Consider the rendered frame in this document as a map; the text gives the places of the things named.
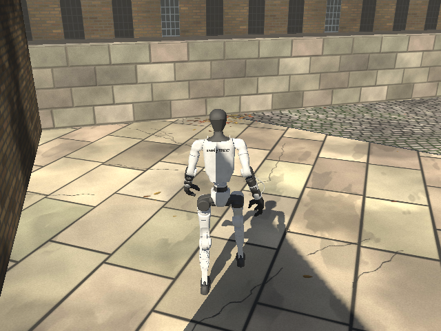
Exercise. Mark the right robot forearm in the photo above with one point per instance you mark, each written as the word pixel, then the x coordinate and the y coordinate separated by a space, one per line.
pixel 253 186

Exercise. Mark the robot left upper arm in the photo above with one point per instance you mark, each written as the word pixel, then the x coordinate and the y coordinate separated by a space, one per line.
pixel 193 157

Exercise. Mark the robot torso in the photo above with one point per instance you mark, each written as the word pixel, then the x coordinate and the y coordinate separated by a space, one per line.
pixel 219 167

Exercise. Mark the robot left hand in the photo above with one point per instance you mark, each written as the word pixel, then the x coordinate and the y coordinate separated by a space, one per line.
pixel 189 192

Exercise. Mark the left robot forearm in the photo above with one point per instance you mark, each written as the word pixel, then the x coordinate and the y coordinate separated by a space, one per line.
pixel 188 179

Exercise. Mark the robot right upper arm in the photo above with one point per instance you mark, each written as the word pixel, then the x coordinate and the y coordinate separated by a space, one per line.
pixel 240 145

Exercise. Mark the robot right hand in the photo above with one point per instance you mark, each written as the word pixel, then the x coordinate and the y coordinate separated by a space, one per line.
pixel 259 207

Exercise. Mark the right robot thigh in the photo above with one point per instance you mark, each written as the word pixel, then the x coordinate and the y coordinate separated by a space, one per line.
pixel 237 203

